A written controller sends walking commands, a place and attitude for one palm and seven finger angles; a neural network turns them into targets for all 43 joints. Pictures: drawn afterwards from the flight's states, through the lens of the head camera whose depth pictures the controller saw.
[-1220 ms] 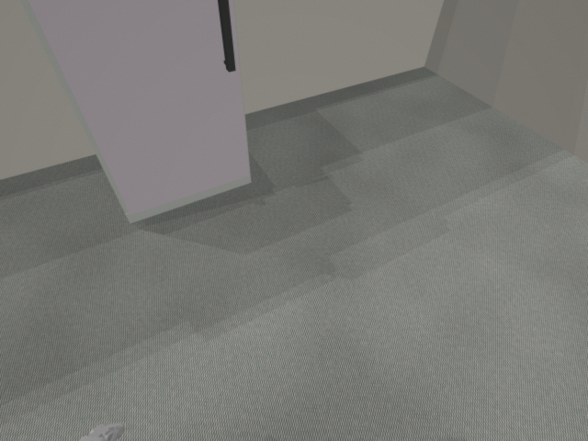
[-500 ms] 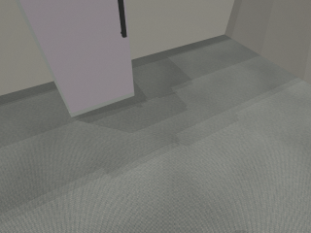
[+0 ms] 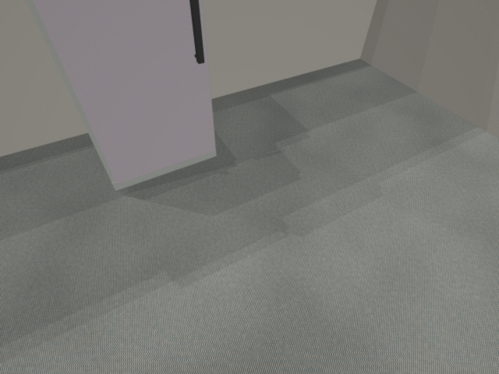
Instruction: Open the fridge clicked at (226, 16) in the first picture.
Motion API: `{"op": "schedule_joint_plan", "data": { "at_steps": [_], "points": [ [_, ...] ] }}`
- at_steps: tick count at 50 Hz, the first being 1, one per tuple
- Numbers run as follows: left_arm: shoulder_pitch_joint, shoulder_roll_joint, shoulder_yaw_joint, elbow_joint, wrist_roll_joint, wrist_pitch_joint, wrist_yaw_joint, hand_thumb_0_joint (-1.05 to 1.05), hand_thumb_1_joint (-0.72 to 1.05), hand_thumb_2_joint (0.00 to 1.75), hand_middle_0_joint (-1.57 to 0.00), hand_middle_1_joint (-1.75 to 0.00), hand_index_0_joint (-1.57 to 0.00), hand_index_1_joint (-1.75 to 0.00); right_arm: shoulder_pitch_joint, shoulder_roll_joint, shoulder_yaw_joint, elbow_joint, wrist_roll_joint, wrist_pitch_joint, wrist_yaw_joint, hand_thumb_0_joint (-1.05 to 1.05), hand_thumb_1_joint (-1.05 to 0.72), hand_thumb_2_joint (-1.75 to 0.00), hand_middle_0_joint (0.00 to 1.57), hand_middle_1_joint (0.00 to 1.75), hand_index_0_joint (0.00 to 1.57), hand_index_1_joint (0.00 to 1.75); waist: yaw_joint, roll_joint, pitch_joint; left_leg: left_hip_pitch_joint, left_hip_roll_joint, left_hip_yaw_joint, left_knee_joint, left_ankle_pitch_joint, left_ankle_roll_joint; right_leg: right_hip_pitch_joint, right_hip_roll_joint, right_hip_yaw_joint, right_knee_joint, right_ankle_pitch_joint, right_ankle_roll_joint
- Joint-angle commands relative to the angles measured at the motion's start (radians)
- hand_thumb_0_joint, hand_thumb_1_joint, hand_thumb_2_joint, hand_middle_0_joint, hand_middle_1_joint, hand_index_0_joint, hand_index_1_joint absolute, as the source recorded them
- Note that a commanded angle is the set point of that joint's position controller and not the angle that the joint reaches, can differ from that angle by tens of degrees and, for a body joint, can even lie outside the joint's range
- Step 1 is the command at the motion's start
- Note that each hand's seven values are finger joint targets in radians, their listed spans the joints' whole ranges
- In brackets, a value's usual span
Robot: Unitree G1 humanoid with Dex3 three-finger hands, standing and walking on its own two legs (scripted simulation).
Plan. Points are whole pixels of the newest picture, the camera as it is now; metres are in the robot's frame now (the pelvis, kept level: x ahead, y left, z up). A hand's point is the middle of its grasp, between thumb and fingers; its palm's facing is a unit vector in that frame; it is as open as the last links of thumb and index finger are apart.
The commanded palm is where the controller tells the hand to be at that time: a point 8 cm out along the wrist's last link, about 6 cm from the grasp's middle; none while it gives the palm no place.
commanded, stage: look at it before walking up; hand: right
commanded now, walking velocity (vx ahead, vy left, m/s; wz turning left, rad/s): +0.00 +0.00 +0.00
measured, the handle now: (192, 2) +1.32 +0.29 +0.10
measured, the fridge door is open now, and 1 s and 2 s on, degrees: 0 0 0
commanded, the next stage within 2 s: walk to a spot facing it in 0.22 s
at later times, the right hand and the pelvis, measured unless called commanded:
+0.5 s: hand out of the picture +0.06 -0.23 -0.17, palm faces +0.00 +0.96 -0.27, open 7.4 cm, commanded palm none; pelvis +0.02 +0.00 +0.00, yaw +0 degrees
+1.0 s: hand (336, 307) +0.31 -0.17 -0.19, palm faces -0.05 +0.98 -0.21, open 7.3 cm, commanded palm none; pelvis +0.19 +0.01 -0.03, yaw +1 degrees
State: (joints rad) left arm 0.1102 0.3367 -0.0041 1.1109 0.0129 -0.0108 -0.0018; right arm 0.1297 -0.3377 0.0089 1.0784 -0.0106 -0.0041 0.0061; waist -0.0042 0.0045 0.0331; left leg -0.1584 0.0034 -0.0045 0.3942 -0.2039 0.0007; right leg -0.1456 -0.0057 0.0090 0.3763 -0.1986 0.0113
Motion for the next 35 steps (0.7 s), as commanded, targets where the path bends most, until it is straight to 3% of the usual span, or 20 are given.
{"op": "schedule_joint_plan", "data": {
  "at_steps": [1, 16, 18, 21, 23, 25, 27, 28, 29, 30, 31, 32, 33, 34, 35],
  "points": [
    [-0.047, 0.206, 0.039, -0.065, -0.005, -0.024, 0.012, 0.0, 0.9, 0.9, -0.2, -0.3, -0.2, -0.3, -0.041, -0.211, -0.043, -0.06, -0.001, -0.024, -0.016, 0.0, -0.9, -0.9, 0.2, 0.3, 0.2, 0.3, 0.001, 0.003, -0.069, 0.013, 0.119, -0.103, -0.075, 0.091, 0.032, 0.008, -0.109, 0.097, -0.061, 0.113, -0.04],
    [-0.05, 0.209, 0.038, -0.061, -0.006, -0.022, 0.012, 0.0, 0.9, 0.9, -0.2, -0.3, -0.2, -0.3, -0.031, -0.215, -0.042, -0.053, -0.001, -0.026, -0.016, 0.0, -0.9, -0.9, 0.2, 0.3, 0.2, 0.3, 0.001, 0.007, -0.068, 0.017, 0.121, -0.107, -0.091, 0.097, 0.032, 0.024, -0.11, 0.096, -0.064, 0.114, -0.038],
    [0.021, 0.075, 0.006, -0.03, 0.004, -0.003, 0.006, 0.0, 0.9, 0.9, -0.2, -0.3, -0.2, -0.3, 0.046, -0.084, -0.015, -0.018, -0.001, -0.004, -0.02, 0.0, -0.9, -0.9, 0.2, 0.3, 0.2, 0.3, 0.0, 0.016, -0.075, 0.013, 0.113, -0.105, -0.092, -0.098, 0.014, 0.009, -0.093, 0.068, -0.046, -0.026, -0.018],
    [0.056, 0.069, 0.012, -0.037, 0.014, 0.01, 0.0, 0.0, 0.9, 0.9, -0.2, -0.3, -0.2, -0.3, 0.103, -0.103, -0.03, -0.017, -0.011, 0.01, -0.007, 0.0, -0.9, -0.9, 0.2, 0.3, 0.2, 0.3, -0.013, 0.062, 0.045, -0.051, 0.119, -0.174, -0.131, -0.412, 0.043, -0.142, -0.05, 0.05, 0.005, -0.318, -0.022],
    [0.078, 0.052, 0.015, -0.051, 0.015, 0.006, 0.0, 0.0, 0.9, 0.9, -0.2, -0.3, -0.2, -0.3, 0.143, -0.115, -0.045, -0.028, -0.011, 0.009, -0.003, 0.0, -0.9, -0.9, 0.2, 0.3, 0.2, 0.3, -0.018, 0.116, 0.087, -0.051, 0.16, -0.236, -0.159, -0.479, 0.082, -0.216, -0.025, 0.008, 0.102, -0.308, -0.024],
    [0.101, 0.029, 0.021, -0.066, 0.012, -0.005, 0.001, 0.0, 0.9, 0.9, -0.2, -0.3, -0.2, -0.3, 0.193, -0.119, -0.058, -0.031, -0.007, -0.002, -0.005, 0.0, -0.9, -0.9, 0.2, 0.3, 0.2, 0.3, -0.018, 0.149, 0.054, -0.009, 0.225, -0.302, -0.186, -0.471, 0.131, -0.234, -0.023, -0.038, 0.219, -0.233, -0.024],
    [0.141, 0.014, 0.027, -0.066, 0.009, -0.017, 0.0, 0.0, 0.9, 0.9, -0.2, -0.3, -0.2, -0.3, 0.183, -0.108, -0.067, -0.044, -0.007, -0.013, -0.008, 0.0, -0.9, -0.9, 0.2, 0.3, 0.2, 0.3, 0.005, 0.123, 0.066, -0.065, 0.239, -0.278, -0.157, -0.42, 0.149, -0.182, -0.046, -0.054, 0.201, -0.212, -0.026],
    [0.184, 0.003, 0.029, -0.057, 0.007, -0.024, 0.0, 0.0, 0.9, 0.9, -0.2, -0.3, -0.2, -0.3, 0.169, -0.089, -0.066, -0.049, -0.006, -0.015, -0.006, 0.0, -0.9, -0.9, 0.2, 0.3, 0.2, 0.3, 0.027, 0.089, 0.065, -0.124, 0.204, -0.222, -0.104, -0.367, 0.136, -0.097, -0.051, -0.056, 0.136, -0.195, -0.03],
    [0.241, 0.005, 0.033, -0.037, 0.005, -0.029, 0.001, 0.0, 0.9, 0.9, -0.2, -0.3, -0.2, -0.3, 0.146, -0.062, -0.065, -0.059, -0.006, -0.014, -0.003, 0.0, -0.9, -0.9, 0.2, 0.3, 0.2, 0.3, 0.051, 0.024, 0.072, -0.199, 0.14, -0.143, -0.013, -0.33, 0.109, -0.009, -0.066, -0.013, 0.071, -0.212, -0.043],
    [0.323, 0.04, 0.046, -0.01, 0.012, -0.035, 0.004, 0.0, 0.9, 0.9, -0.2, -0.3, -0.2, -0.3, 0.125, -0.011, -0.059, -0.073, -0.007, -0.013, 0.001, 0.0, -0.9, -0.9, 0.2, 0.3, 0.2, 0.3, 0.079, -0.16, 0.111, -0.329, 0.042, -0.036, 0.187, -0.305, 0.064, 0.066, -0.17, 0.153, -0.045, -0.267, -0.087],
    [0.439, 0.091, 0.064, 0.02, 0.018, -0.045, 0.013, 0.0, 0.9, 0.9, -0.2, -0.3, -0.2, -0.3, 0.072, 0.04, -0.049, -0.104, -0.009, -0.019, 0.002, 0.0, -0.9, -0.9, 0.2, 0.3, 0.2, 0.3, 0.119, -0.343, 0.119, -0.491, -0.034, 0.101, 0.468, -0.31, 0.023, 0.162, -0.338, 0.414, -0.197, -0.265, -0.168],
    [0.49, 0.064, 0.058, 0.032, 0.015, -0.049, 0.025, 0.0, 0.9, 0.9, -0.2, -0.3, -0.2, -0.3, 0.0, 0.025, -0.052, -0.143, -0.015, -0.032, -0.003, 0.0, -0.9, -0.9, 0.2, 0.3, 0.2, 0.3, 0.125, -0.234, 0.166, -0.61, 0.018, 0.018, 0.609, -0.33, 0.029, 0.204, -0.397, 0.485, -0.211, -0.091, -0.23],
    [0.476, 0.033, 0.051, 0.03, 0.011, -0.055, 0.031, 0.0, 0.9, 0.9, -0.2, -0.3, -0.2, -0.3, -0.005, 0.036, -0.056, -0.137, -0.013, -0.041, 0.002, 0.0, -0.9, -0.9, 0.2, 0.3, 0.2, 0.3, 0.106, -0.128, 0.154, -0.644, 0.062, -0.007, 0.676, -0.289, 0.031, 0.238, -0.397, 0.435, -0.172, 0.074, -0.253],
    [0.465, 0.007, 0.048, 0.022, 0.009, -0.066, 0.033, 0.0, 0.9, 0.9, -0.2, -0.3, -0.2, -0.3, -0.006, 0.036, -0.056, -0.13, -0.013, -0.047, 0.01, 0.0, -0.9, -0.9, 0.2, 0.3, 0.2, 0.3, 0.094, -0.071, 0.12, -0.638, 0.087, -0.007, 0.686, -0.262, 0.024, 0.257, -0.38, 0.368, -0.145, 0.218, -0.25],
    [0.449, -0.002, 0.046, 0.019, 0.012, -0.072, 0.036, 0.0, 0.9, 0.9, -0.2, -0.3, -0.2, -0.3, 0.011, 0.062, -0.057, -0.121, -0.012, -0.045, 0.014, 0.0, -0.9, -0.9, 0.2, 0.3, 0.2, 0.3, 0.075, -0.078, 0.098, -0.608, 0.098, 0.007, 0.684, -0.24, 0.016, 0.255, -0.353, 0.287, -0.141, 0.277, -0.233]
  ]
}}
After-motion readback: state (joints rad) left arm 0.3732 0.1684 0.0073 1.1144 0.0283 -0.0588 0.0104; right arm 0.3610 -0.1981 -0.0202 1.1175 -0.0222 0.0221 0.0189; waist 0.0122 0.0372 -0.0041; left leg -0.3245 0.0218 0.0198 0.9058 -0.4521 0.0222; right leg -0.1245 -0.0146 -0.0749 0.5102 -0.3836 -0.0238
